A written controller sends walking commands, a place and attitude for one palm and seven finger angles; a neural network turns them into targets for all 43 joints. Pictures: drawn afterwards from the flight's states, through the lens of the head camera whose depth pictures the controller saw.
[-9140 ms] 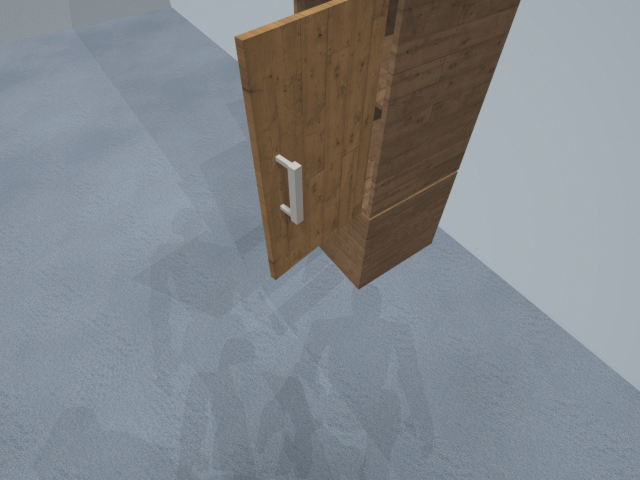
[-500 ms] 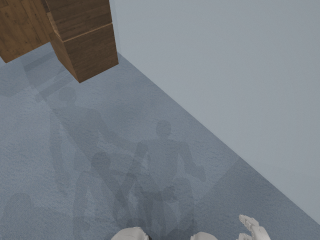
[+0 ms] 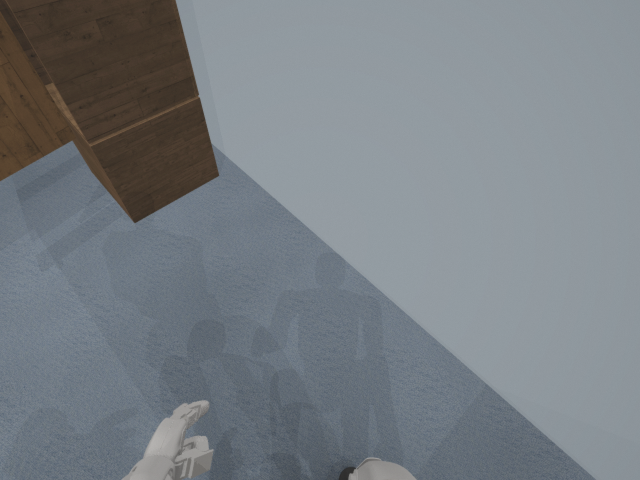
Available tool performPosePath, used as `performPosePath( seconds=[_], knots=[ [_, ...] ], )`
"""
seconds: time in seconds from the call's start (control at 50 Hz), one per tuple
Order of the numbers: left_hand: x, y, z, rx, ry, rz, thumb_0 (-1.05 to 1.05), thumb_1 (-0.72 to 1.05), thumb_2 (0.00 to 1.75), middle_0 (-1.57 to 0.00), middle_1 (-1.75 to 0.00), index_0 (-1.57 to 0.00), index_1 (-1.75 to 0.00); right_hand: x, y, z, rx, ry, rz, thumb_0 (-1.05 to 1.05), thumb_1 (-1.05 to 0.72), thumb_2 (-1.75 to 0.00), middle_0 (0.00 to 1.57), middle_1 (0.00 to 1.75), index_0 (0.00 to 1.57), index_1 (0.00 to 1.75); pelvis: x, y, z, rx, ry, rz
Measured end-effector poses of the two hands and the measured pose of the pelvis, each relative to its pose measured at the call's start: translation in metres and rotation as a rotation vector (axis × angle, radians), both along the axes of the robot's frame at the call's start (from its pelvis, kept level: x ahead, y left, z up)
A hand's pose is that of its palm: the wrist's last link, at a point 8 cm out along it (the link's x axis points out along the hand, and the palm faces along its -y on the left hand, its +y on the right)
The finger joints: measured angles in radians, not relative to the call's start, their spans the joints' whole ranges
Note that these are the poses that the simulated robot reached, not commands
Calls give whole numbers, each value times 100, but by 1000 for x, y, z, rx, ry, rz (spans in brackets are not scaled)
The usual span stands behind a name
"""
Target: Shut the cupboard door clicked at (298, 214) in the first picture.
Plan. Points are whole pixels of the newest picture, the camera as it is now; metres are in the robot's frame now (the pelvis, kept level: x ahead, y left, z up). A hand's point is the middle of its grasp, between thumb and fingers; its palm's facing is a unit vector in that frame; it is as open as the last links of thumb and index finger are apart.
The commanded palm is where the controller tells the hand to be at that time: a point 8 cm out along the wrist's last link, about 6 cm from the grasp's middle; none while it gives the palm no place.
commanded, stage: walk to a spot facing it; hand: left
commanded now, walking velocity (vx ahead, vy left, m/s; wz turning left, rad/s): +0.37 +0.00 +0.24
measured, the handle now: out of the picture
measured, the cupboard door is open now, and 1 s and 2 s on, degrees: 100 100 100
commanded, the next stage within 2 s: turn to face it in 0.82 s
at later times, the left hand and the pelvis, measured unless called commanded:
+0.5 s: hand out of the picture +0.08 +0.17 -0.17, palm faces +0.24 -0.96 -0.14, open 7.3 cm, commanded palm none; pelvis +0.23 +0.04 +0.00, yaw +9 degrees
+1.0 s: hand (176, 250) +0.52 +0.25 -0.15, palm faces +0.06 -0.97 -0.22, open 7.3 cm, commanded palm none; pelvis +0.43 +0.05 +0.01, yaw +7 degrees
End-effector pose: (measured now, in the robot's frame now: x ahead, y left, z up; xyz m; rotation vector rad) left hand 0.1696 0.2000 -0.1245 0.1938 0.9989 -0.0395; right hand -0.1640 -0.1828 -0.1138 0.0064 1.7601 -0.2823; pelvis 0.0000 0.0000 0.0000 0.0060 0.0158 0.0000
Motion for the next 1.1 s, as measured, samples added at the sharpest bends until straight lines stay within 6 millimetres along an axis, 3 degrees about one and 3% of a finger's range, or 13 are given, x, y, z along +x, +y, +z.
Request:
performPosePath(
  seconds=[0.04, 0.1, 0.2, 0.28, 0.42, 0.5, 0.56, 0.64, 0.72, 0.86, 0.94, 1.02, 1.1],
  knots=[
    [9, -5, 0, 6, -11, 27, 1, 91, 90, -20, -30, -20, -30, 21, -9, -3, 15, 18, 2, 1, -91, -90, 20, 30, 20, 29, 17, -8, 0, -8, -13, 13],
    [-2, -5, 1, 16, 45, 97, 0, 91, 90, -20, -30, -20, -30, 79, -30, -6, 12, -43, 46, 1, -91, -90, 20, 30, 20, 29, 42, -16, 7, -8, -25, 34],
    [-36, 16, 7, 78, 165, 257, -3, 96, 89, -21, -30, -21, -30, 214, -59, -10, -14, -248, 170, 1, -91, -90, 20, 30, 19, 29, 84, -22, 18, -10, -15, 77],
    [-66, 26, 6, 94, 300, 312, -3, 95, 90, -20, -30, -20, -30, 328, -65, -7, -29, -421, 268, 1, -91, -90, 20, 30, 19, 29, 118, -18, 20, -13, -13, 104],
    [-103, 16, -4, 17, 538, 417, 0, 92, 90, -20, -30, -20, -30, 511, -25, 7, -23, -650, 454, 1, -92, -90, 19, 30, 19, 29, 184, 9, 12, -13, -24, 140],
    [-98, 17, -18, -46, 649, 449, 0, 91, 90, -20, -30, -20, -30, 587, 12, 5, -36, -758, 522, 0, -91, -90, 19, 30, 19, 29, 226, 36, -5, -17, -29, 152],
    [-64, 30, -24, -63, 634, 450, 1, 91, 90, -20, -30, -20, -30, 603, 28, 5, -42, -763, 524, 0, -91, -90, 20, 30, 19, 29, 247, 48, -4, -8, -41, 155],
    [15, 55, -21, -60, 492, 438, 1, 91, 90, -20, -30, -20, -30, 588, 39, 5, -30, -651, 498, 0, -91, -90, 20, 30, 20, 29, 276, 59, 9, -9, -46, 164],
    [99, 78, -10, -44, 346, 407, 1, 91, 90, -20, -30, -20, -30, 575, 25, 9, -76, -568, 419, -2, -96, -90, 20, 30, 20, 30, 306, 67, 19, -5, -40, 164],
    [219, 115, 6, 37, 226, 338, 1, 93, 90, -20, -30, -20, -30, 539, 9, 8, -77, -358, 333, -1, -94, -90, 20, 30, 20, 29, 366, 65, 24, 3, -30, 144],
    [289, 113, 10, 69, 185, 268, 1, 92, 90, -20, -30, -20, -30, 522, 9, 2, -46, -237, 270, 0, -93, -90, 20, 30, 20, 29, 402, 58, 20, 10, -23, 126],
    [360, 96, 7, 86, 126, 204, 1, 92, 90, -20, -30, -20, -30, 516, 9, -8, -2, -117, 214, 0, -92, -90, 20, 30, 20, 29, 441, 44, 10, 18, -20, 137],
    [400, 74, 6, 74, 50, 214, 1, 91, 90, -20, -30, -20, -30, 541, 2, -18, 30, -57, 207, 1, -91, -90, 20, 30, 20, 29, 466, 32, 3, 14, -33, 178]
  ],
)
